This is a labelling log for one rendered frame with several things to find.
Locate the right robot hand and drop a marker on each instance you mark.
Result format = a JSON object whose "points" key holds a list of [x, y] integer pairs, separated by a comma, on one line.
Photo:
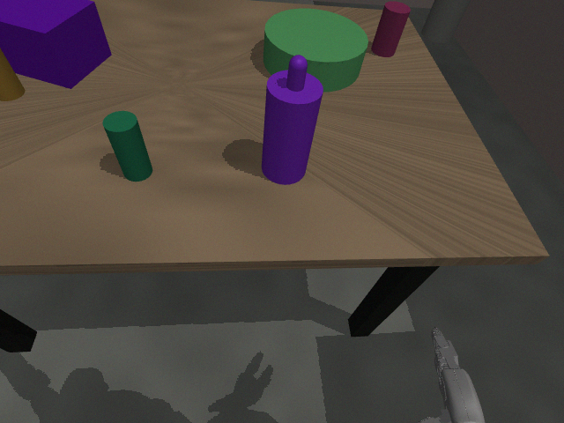
{"points": [[461, 402]]}

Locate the table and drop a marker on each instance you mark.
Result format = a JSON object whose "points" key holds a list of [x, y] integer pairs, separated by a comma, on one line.
{"points": [[397, 176]]}

